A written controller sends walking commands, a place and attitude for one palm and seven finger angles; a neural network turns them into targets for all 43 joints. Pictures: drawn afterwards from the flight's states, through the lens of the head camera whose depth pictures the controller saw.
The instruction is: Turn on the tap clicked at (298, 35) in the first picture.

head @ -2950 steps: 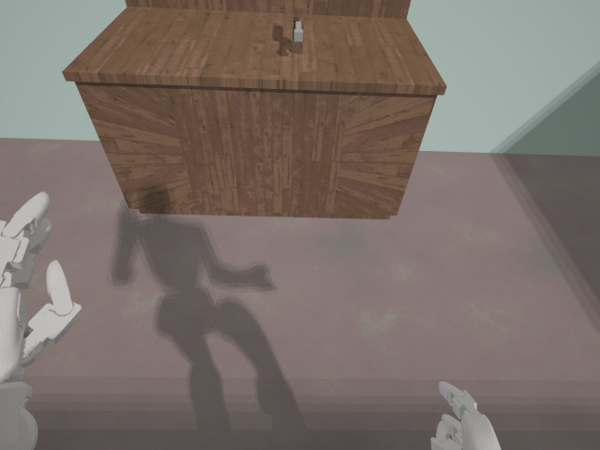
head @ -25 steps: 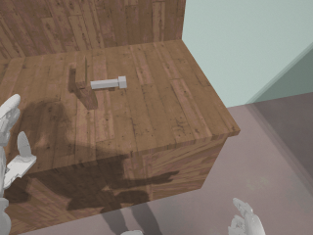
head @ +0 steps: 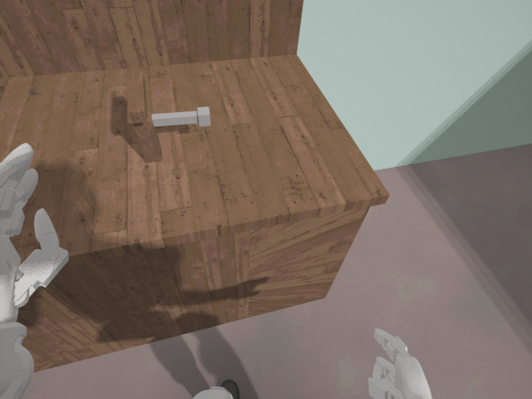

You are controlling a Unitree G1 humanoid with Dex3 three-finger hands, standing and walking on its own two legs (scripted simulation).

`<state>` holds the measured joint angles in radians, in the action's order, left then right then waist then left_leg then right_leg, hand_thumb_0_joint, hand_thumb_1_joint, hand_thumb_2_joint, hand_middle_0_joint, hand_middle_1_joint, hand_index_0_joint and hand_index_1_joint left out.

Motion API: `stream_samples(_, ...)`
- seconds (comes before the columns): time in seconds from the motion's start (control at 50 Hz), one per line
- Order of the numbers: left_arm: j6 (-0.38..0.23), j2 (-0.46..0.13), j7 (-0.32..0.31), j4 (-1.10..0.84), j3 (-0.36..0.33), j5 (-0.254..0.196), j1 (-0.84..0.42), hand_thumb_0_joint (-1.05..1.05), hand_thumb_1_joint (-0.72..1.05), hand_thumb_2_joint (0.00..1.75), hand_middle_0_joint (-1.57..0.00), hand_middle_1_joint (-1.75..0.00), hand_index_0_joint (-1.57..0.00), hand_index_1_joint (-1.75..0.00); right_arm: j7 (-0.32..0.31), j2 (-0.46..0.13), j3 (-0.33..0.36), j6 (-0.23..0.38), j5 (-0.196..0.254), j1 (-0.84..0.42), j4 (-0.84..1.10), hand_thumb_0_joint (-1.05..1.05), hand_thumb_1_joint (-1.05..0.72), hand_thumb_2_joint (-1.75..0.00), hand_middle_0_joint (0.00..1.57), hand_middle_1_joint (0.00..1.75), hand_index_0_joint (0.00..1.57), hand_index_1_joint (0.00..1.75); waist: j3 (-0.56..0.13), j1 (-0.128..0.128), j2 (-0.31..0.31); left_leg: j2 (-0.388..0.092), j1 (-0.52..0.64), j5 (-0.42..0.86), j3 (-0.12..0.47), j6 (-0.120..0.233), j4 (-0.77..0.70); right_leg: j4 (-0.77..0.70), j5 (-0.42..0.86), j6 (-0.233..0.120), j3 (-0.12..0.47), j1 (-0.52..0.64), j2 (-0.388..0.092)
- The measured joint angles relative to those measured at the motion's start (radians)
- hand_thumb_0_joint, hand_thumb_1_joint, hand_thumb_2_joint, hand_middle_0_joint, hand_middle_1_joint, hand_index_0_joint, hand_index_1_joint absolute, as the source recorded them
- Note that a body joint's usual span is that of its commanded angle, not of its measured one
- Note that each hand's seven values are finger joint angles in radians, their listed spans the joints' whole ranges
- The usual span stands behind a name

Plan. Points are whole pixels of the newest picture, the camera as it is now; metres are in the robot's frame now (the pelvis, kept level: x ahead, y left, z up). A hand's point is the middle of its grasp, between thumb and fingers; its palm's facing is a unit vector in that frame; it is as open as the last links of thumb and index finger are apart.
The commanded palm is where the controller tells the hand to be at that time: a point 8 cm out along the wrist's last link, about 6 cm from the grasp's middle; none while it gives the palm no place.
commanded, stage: stop stepping back and stand still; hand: left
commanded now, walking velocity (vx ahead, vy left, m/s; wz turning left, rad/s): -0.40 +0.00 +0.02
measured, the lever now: (204, 116) +0.62 +0.19 +0.05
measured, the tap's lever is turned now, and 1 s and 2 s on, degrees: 86 86 86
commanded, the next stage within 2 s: stand and check the lever's angle in 0.96 s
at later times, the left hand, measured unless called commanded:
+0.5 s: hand (26, 357) +0.13 +0.23 +0.17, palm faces +0.37 -0.82 -0.43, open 7.4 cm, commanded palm +0.08 +0.27 +0.18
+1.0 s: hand out of the picture +0.09 +0.24 +0.16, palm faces +0.45 -0.83 -0.33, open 7.4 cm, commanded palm +0.04 +0.28 +0.18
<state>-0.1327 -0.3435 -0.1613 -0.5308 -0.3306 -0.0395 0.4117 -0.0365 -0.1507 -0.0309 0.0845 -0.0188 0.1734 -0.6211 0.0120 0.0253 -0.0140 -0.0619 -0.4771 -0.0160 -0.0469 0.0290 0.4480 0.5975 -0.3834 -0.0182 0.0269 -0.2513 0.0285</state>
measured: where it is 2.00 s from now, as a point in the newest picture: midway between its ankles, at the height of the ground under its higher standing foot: outside the picture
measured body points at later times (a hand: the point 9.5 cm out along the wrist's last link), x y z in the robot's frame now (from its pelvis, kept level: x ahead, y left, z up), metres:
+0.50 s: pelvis -0.08 -0.01 +0.00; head -0.09 -0.01 +0.45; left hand +0.10 +0.27 +0.19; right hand +0.05 -0.25 -0.09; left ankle -0.03 +0.09 -0.73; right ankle -0.04 -0.11 -0.73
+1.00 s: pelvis -0.11 -0.01 +0.00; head -0.13 -0.01 +0.45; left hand +0.06 +0.28 +0.18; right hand +0.05 -0.25 -0.09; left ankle -0.08 +0.12 -0.73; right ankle -0.04 -0.11 -0.73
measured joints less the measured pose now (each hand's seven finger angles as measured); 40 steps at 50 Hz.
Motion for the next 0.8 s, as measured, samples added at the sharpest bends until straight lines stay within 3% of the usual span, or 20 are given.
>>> stream_samples(0.02,-0.004,-0.012,0.007,-0.009,0.0,0.0,0.005,0.02,0.89,0.9,-0.2,-0.3,-0.21,-0.3,0.003,0.005,-0.003,-0.003,-0.001,-0.005,0.007,0.02,-0.9,-0.9,0.2,0.3,0.21,0.3,-0.001,-0.002,0.007,-0.001,-0.023,-0.015,-0.005,-0.008,0.022,-0.086,0.05,-0.005,-0.004,0.032,-0.009)
stream_samples(0.06,-0.02,-0.009,0.022,-0.016,0.02,-0.002,0.009,0.02,0.89,0.9,-0.2,-0.3,-0.21,-0.3,0.002,-0.007,0.001,-0.012,0.005,-0.023,-0.002,0.02,-0.9,-0.9,0.2,0.3,0.21,0.3,0.021,-0.012,-0.027,-0.012,-0.076,-0.178,0.029,-0.036,0.157,-0.115,0.089,0.023,-0.017,0.038,0.014)
stream_samples(0.1,-0.036,-0.019,0.037,-0.037,0.035,-0.003,0.036,0.02,0.89,0.9,-0.21,-0.31,-0.21,-0.3,0.001,-0.011,0.009,-0.027,0.019,-0.017,-0.015,0.02,-0.9,-0.9,0.2,0.3,0.21,0.3,0.017,-0.013,-0.006,0.035,-0.126,-0.346,0.049,-0.057,0.418,-0.11,0.094,0.035,-0.004,0.027,0.001)
stream_samples(0.14,-0.051,-0.036,0.046,-0.056,0.022,0.0,0.077,0.02,0.89,0.9,-0.21,-0.31,-0.21,-0.3,-0.002,-0.012,0.008,-0.044,0.028,-0.003,-0.011,0.02,-0.9,-0.9,0.2,0.3,0.21,0.3,0.003,-0.017,0.037,0.072,-0.119,-0.414,0.033,-0.055,0.558,-0.111,0.103,0.039,0.02,0.013,-0.021)
stream_samples(0.18,-0.06,-0.054,0.043,-0.053,-0.006,0.003,0.103,0.02,0.89,0.9,-0.21,-0.31,-0.22,-0.3,-0.007,-0.021,0.006,-0.054,0.034,0.013,0.012,0.02,-0.9,-0.9,0.2,0.3,0.21,0.3,-0.014,-0.032,0.067,0.081,-0.053,-0.408,0.012,-0.042,0.501,-0.1,0.109,0.043,0.034,-0.012,-0.036)
stream_samples(0.24,-0.053,-0.072,0.027,-0.032,-0.039,-0.005,0.1,0.01,0.89,0.9,-0.21,-0.31,-0.22,-0.3,-0.019,-0.066,0.022,-0.04,0.045,0.035,0.062,0.02,-0.9,-0.9,0.2,0.3,0.21,0.3,-0.026,-0.059,0.045,0.06,0.116,-0.26,0.018,-0.006,0.195,-0.006,0.074,0.057,0.019,-0.072,-0.028)
stream_samples(0.28,-0.037,-0.088,0.016,-0.007,-0.058,-0.01,0.062,0.02,0.89,0.9,-0.21,-0.31,-0.22,-0.3,-0.025,-0.066,0.046,-0.025,0.051,0.02,0.056,0.02,-0.9,-0.9,0.2,0.3,0.21,0.3,0.002,-0.062,0.078,0.089,0.119,-0.3,0.006,0.023,0.192,0.103,0.011,0.042,0.034,-0.12,-0.047)
stream_samples(0.36,0.011,-0.06,0.004,-0.012,-0.057,-0.007,0.061,0.02,0.89,0.9,-0.21,-0.31,-0.21,-0.3,-0.013,-0.059,0.052,0.013,0.039,0.026,0.031,0.02,-0.9,-0.9,0.2,0.3,0.2,0.3,0.026,-0.068,0.093,0.103,0.143,-0.256,-0.004,0.023,0.161,0.267,-0.043,0.025,0.03,-0.183,-0.025)
stream_samples(0.42,0.008,-0.038,0.006,-0.037,-0.033,-0.002,0.106,0.02,0.89,0.9,-0.21,-0.31,-0.21,-0.3,-0.003,-0.056,0.042,0.025,0.038,0.058,0.012,0.02,-0.9,-0.9,0.2,0.3,0.2,0.3,0.01,-0.068,0.071,0.097,0.163,-0.218,0.004,0.019,0.11,0.199,-0.012,0.02,-0.014,-0.163,-0.021)
stream_samples(0.48,-0.009,-0.047,0.011,-0.011,-0.024,0.008,0.128,0.02,0.89,0.9,-0.21,-0.31,-0.21,-0.3,-0.009,-0.053,0.031,0.01,0.029,0.092,-0.006,0.02,-0.9,-0.9,0.2,0.3,0.2,0.3,-0.015,-0.057,0.036,0.084,0.157,-0.231,0.012,0.011,0.117,0.012,0.027,0.005,-0.048,-0.067,-0.013)
stream_samples(0.54,-0.012,-0.038,0.021,0.052,-0.013,0.017,0.086,0.02,0.89,0.9,-0.21,-0.31,-0.21,-0.3,-0.012,-0.056,0.033,-0.021,0.024,0.091,-0.048,0.02,-0.9,-0.9,0.2,0.3,0.2,0.3,-0.016,-0.038,-0.006,0.071,0.088,-0.383,0.045,0.004,0.309,-0.051,0.173,-0.029,-0.075,-0.045,0.007)
stream_samples(0.6,-0.004,-0.003,0.026,0.101,-0.002,0.01,0.05,0.02,0.89,0.9,-0.21,-0.31,-0.21,-0.3,-0.008,-0.049,0.029,-0.032,0.025,0.08,-0.094,0.02,-0.9,-0.9,0.2,0.3,0.21,0.3,-0.03,-0.022,0.011,0.075,0.034,-0.375,0.044,-0.005,0.504,-0.079,0.185,-0.036,-0.064,-0.039,0.001)
stream_samples(0.64,0.008,0.01,0.022,0.111,0.008,0.01,0.039,0.02,0.89,0.9,-0.21,-0.31,-0.21,-0.3,-0.012,-0.046,0.024,-0.03,0.025,0.082,-0.09,0.02,-0.9,-0.9,0.2,0.3,0.21,0.3,-0.041,-0.027,0.03,0.061,0.064,-0.376,0.025,0.0,0.444,-0.091,0.194,-0.036,-0.058,-0.041,-0.011)
stream_samples(0.68,0.012,0.016,0.014,0.097,0.021,0.008,0.043,0.02,0.89,0.9,-0.21,-0.31,-0.21,-0.3,-0.022,-0.05,0.021,-0.019,0.021,0.084,-0.069,0.02,-0.9,-0.9,0.2,0.3,0.21,0.3,-0.049,-0.039,0.04,0.049,0.137,-0.386,0.016,0.011,0.287,-0.081,0.192,-0.033,-0.057,-0.053,-0.022)
stream_samples(0.72,0.008,0.016,0.009,0.066,0.031,0.002,0.055,0.02,0.89,0.9,-0.21,-0.31,-0.21,-0.3,-0.032,-0.068,0.024,-0.004,0.016,0.083,-0.036,0.02,-0.9,-0.9,0.2,0.3,0.21,0.3,-0.051,-0.056,0.017,0.034,0.209,-0.392,0.046,0.028,0.12,-0.042,0.17,-0.025,-0.069,-0.079,-0.014)
stream_samples(0.76,0.004,-0.004,0.008,0.055,0.027,-0.002,0.058,0.02,0.89,0.9,-0.21,-0.31,-0.21,-0.3,-0.042,-0.067,0.032,0.002,0.018,0.067,-0.022,0.02,-0.9,-0.9,0.2,0.3,0.21,0.3,-0.028,-0.064,0.022,0.038,0.21,-0.249,0.045,-0.004,0.115,0.007,0.13,-0.01,-0.058,-0.086,-0.017)
stream_samples(0.8,0.002,-0.024,0.01,0.07,0.013,0.001,0.072,0.02,0.89,0.9,-0.21,-0.31,-0.21,-0.3,-0.044,-0.061,0.033,0.003,0.024,0.066,-0.02,0.02,-0.9,-0.9,0.2,0.3,0.21,0.3,-0.03,-0.067,0.022,0.041,0.216,-0.245,0.045,-0.024,0.125,0.011,0.101,0.002,-0.044,-0.074,-0.012)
